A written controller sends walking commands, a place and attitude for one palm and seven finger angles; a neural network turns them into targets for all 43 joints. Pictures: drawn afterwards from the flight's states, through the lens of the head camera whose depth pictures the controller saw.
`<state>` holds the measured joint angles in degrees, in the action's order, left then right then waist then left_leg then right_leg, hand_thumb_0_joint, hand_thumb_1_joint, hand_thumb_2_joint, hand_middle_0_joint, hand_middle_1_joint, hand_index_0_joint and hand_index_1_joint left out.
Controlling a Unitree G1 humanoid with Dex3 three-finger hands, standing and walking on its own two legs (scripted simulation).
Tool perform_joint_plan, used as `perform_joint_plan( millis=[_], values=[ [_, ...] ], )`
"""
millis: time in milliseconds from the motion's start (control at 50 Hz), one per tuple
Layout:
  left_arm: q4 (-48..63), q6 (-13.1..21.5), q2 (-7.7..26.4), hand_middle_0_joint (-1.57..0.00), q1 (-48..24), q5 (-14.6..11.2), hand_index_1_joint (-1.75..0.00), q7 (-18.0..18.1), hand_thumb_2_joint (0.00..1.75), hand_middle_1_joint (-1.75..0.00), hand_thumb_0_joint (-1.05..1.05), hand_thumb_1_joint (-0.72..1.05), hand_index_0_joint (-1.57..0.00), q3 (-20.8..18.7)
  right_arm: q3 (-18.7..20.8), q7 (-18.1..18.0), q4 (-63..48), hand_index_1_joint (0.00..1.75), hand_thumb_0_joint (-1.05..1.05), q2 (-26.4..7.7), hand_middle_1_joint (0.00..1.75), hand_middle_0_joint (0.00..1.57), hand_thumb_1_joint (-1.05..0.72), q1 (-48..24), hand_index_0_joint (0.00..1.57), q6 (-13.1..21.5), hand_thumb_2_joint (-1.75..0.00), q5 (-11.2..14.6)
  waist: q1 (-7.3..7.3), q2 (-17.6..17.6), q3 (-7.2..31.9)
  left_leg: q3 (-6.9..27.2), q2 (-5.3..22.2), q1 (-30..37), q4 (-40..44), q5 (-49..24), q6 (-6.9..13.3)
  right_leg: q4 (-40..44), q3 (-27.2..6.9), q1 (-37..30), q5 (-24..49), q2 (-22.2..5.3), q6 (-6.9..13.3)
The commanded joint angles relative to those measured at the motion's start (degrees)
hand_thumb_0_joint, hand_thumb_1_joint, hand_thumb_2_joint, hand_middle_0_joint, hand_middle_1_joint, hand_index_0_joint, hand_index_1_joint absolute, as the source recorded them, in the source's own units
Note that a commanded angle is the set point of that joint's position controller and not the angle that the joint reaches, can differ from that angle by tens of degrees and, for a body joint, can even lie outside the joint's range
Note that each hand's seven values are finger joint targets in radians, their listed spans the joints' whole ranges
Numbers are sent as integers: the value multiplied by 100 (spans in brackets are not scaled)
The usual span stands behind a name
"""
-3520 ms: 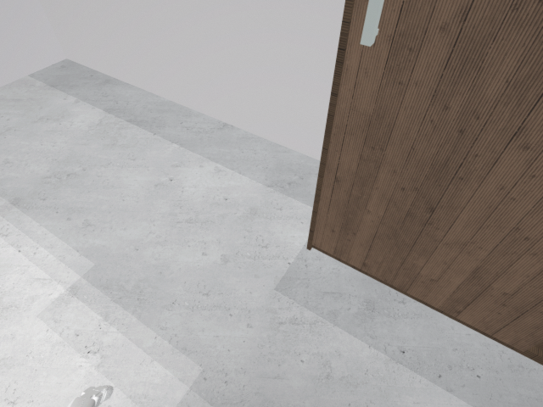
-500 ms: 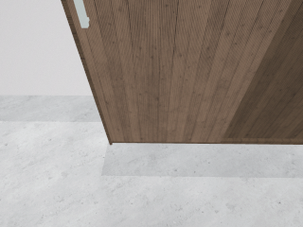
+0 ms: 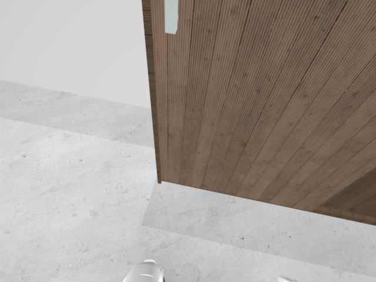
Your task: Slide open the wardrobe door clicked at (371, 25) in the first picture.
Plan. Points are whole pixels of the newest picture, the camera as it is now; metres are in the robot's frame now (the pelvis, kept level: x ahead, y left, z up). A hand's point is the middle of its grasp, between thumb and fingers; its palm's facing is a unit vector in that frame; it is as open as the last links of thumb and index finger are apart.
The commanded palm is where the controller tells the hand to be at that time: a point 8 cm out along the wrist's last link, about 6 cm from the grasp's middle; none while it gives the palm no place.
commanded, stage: take the last steps up to it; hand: left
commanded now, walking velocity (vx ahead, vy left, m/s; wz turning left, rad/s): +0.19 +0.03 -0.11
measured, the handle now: out of the picture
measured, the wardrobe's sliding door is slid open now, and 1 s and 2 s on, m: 0.00 0.00 0.00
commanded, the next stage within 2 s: come to a stop and stand still in 0.10 s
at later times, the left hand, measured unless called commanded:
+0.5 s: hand (125, 238) +0.22 +0.18 -0.14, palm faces +0.00 -0.98 -0.21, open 7.3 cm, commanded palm none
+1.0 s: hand out of the picture +0.09 +0.27 -0.15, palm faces +0.03 -0.98 -0.22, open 7.4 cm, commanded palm none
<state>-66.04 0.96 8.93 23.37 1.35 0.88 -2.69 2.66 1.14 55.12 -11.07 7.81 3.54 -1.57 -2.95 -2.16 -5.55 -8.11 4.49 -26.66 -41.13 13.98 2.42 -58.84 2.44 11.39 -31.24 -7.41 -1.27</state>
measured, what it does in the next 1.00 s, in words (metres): steps on the spot: right foot, then left foot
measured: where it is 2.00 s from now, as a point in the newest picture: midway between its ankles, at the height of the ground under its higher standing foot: outside the picture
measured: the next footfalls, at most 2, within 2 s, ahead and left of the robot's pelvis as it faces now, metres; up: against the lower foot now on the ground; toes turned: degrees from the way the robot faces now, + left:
right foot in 0.34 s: +0.21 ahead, -0.09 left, +0.00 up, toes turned -8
left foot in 0.68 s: +0.12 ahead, +0.16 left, +0.00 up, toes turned +3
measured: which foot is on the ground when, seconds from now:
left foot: down 0.00-0.38, up 0.40-0.66, down 0.68-1.00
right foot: up 0.00-0.32, down 0.34-0.70, up 0.72-1.00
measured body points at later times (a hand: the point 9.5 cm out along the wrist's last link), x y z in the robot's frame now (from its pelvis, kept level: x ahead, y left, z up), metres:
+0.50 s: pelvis +0.12 +0.01 +0.02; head +0.16 +0.00 +0.46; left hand +0.22 +0.23 -0.13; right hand +0.12 -0.20 -0.15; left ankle +0.07 +0.12 -0.67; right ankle +0.17 -0.09 -0.71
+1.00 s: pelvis +0.06 +0.08 +0.03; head +0.08 +0.09 +0.48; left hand +0.09 +0.32 -0.13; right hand +0.10 -0.16 -0.12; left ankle +0.08 +0.16 -0.71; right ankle +0.01 -0.06 -0.69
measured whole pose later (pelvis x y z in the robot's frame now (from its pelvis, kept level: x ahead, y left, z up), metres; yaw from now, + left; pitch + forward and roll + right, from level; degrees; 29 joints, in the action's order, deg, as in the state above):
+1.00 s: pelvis +0.06 +0.08 +0.03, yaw -2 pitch +0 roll +0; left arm -61.3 -3.3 10.9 13.9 1.1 2.0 -2.7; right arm 1.9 -2.3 59.7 -8.6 13.6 0.1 -1.2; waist -0.4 -1.3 -1.6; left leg -6.2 -0.9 -12.2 -24.2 12.1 3.4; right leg -38.0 0.4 13.1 -23.7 -2.1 -1.8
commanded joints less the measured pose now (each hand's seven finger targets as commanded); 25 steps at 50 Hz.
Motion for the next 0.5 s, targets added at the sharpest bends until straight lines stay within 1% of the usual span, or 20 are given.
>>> perform_joint_plan(
  millis=[0, 20, 40, 80, 140, 180, 200, 240, 260, 280, 300, 320, 340, 360, 380, 400, 420, 440, 460, 480],
  values=[
    [602, 195, 382, -20, -345, -5, -30, -72, 90, -30, 0, 90, -20, -142, 135, -217, 159, 30, 0, -723, 30, 20, -90, 1082, 20, -3, -90, 17, 531, 927, 643, 1748, 1580, 1840, 2467, -894, 545, -1865, -164, 2253, 938, -102, 216],
    [546, 155, 286, -20, -269, 20, -30, -93, 90, -30, 0, 90, -20, -128, 74, -228, 167, 30, 0, -560, 30, 20, -90, 1015, 20, 48, -90, 7, 414, 765, 493, 1382, 1377, 1453, 2527, -1331, 477, -1564, -119, 1968, 1093, -119, 172],
    [508, 99, 170, -20, -102, 30, -30, -95, 90, -30, 0, 90, -20, -110, 50, -238, 183, 30, 0, -483, 30, 20, -90, 939, 20, 80, -90, 20, 292, 766, 500, 1104, 1258, 1249, 2588, -1587, 456, -1309, -64, 1750, 1159, -91, 131],
    [469, -7, 95, -20, 147, 31, -30, -87, 90, -30, 0, 90, -20, -100, 21, -243, 212, 30, 0, -426, 30, 20, -90, 824, 20, 102, -90, 36, 121, 739, 587, 799, 1159, 1071, 2765, -1491, 539, -862, 3, 1492, 1295, -35, 105],
    [667, -99, 92, -20, -138, 49, -30, -88, 90, -30, 0, 90, -20, -111, 69, -241, 199, 30, 0, -370, 30, 20, -90, 804, 20, 54, -90, 19, 124, 714, 306, 749, 1201, 1069, 3042, -902, 748, 98, 32, 1588, 1441, -57, 63],
    [824, -76, 120, -20, -454, 51, -30, -93, 90, -30, 0, 90, -20, -79, 63, -234, 234, 30, 0, -398, 30, 20, -90, 861, 20, 43, -90, -5, 176, 612, 238, 702, 1216, 1223, 2960, -1252, 808, 914, 89, 1440, 1458, -10, 59],
    [867, -69, 88, -20, -611, 47, -30, -65, 90, -30, 0, 90, -20, -54, 47, -249, 280, 30, 0, -374, 30, 20, -90, 933, 20, 22, -90, -16, 233, 455, 198, 713, 1223, 1290, 2798, -1837, 814, 1250, 113, 1315, 1485, 78, 44],
    [841, -57, 48, -20, -605, 22, -30, 16, 90, -30, 0, 90, -20, 9, 13, -296, 346, 30, 0, -395, 30, 20, -90, 904, 20, -29, -90, -12, 195, 328, 332, 607, 1203, 1381, 2284, -2906, 707, 1993, 119, 696, 1672, 225, 44],
    [817, -37, 133, -20, -501, 23, -30, 42, 90, -30, 0, 90, -20, 3, 9, -313, 371, 30, 0, -396, 30, 20, -90, 852, 20, -47, -90, 2, 107, 211, 331, 545, 1125, 1381, 1996, -3170, 549, 2504, 149, 408, 2035, 282, 45],
    [755, -27, 201, -20, -297, 25, -30, 60, 90, -30, 0, 90, -20, -5, 14, -320, 393, 30, 0, -415, 30, 20, -90, 803, 20, -70, -90, 27, 9, 208, 509, 400, 963, 1536, 1659, -3092, 317, 3102, 160, 131, 2728, 258, 24],
    [736, 3, 477, -20, -227, 36, -30, 92, 90, -30, 0, 90, -20, -31, 17, -318, 416, 30, 0, -299, 30, 20, -90, 902, 20, -104, -90, 77, 42, -148, 655, 285, 675, 1435, 1311, -2433, 36, 3387, -161, -216, 4059, 34, 73],
    [790, 17, 757, -20, -294, 54, -30, 130, 90, -30, 0, 90, -20, -59, 38, -309, 400, 30, 0, -168, 30, 20, -90, 1069, 20, -162, -90, 133, 172, -478, 764, 220, 309, 1028, 965, -1253, -185, 3107, -929, -501, 5826, -590, 420],
    [823, 5, 965, -20, -431, 19, -30, 128, 90, -30, 0, 90, -20, -87, 50, -293, 424, 30, 0, -72, 30, 20, -90, 1257, 20, -257, -90, 169, 313, -687, 722, 178, -15, 868, 750, 79, -327, 3032, -1123, -446, 6742, -1173, 886],
    [856, -25, 1029, -20, -484, 3, -30, 130, 90, -30, 0, 90, -20, -118, 64, -300, 449, 30, 0, 4, 30, 20, -90, 1285, 20, -355, -90, 154, 303, -703, 649, 203, -163, 806, 278, 1011, -386, 3127, -1098, -397, 7370, -1397, 1188],
    [868, -23, 1045, -20, -546, 7, -30, 168, 90, -30, 0, 90, -20, -168, 70, -328, 446, 30, 0, 20, 30, 20, -90, 1251, 20, -444, -90, 153, 256, -1098, 925, 279, -203, 625, -459, 1749, -417, 3271, -1219, -643, 7584, -1420, 1430],
    [915, -57, 982, -20, -581, 11, -30, 204, 90, -30, 0, 90, -20, -176, 95, -347, 399, 30, 0, -39, 30, 20, -90, 1013, 20, -499, -90, 149, 110, -998, 951, 448, -238, 539, -1164, 2056, -401, 3400, -1228, -540, 7490, -1465, 1542],
    [977, -87, 954, -20, -722, 17, -30, 228, 90, -30, 0, 90, -20, -181, 111, -356, 350, 30, 0, -30, 30, 20, -90, 887, 20, -540, -90, 144, 111, -914, 914, 646, -279, 375, -1691, 2080, -400, 3465, -1183, -462, 7283, -1428, 1583],
    [1048, -107, 923, -20, -879, 32, -30, 250, 90, -30, 0, 90, -20, -223, 125, -359, 334, 30, 0, -16, 30, 20, -90, 871, 20, -565, -90, 140, 144, -609, 969, 773, -287, 222, -1968, 2021, -411, 3466, -1126, -515, 7054, -1416, 1611],
    [1117, -140, 931, -20, -1035, 33, -30, 272, 90, -30, 0, 90, -20, -247, 129, -357, 308, 30, 0, 10, 30, 20, -90, 851, 20, -583, -90, 146, 165, -276, 985, 799, -257, 172, -1998, 1963, -422, 3449, -986, -548, 6860, -1379, 1565],
    [1204, -154, 972, -20, -1158, 44, -30, 274, 90, -30, 0, 90, -20, -255, 130, -333, 289, 30, 0, 28, 30, 20, -90, 860, 20, -608, -90, 142, 217, -213, 1093, 814, -250, 212, -1901, 1886, -456, 3447, -839, -491, 6578, -1310, 1463]
  ],
)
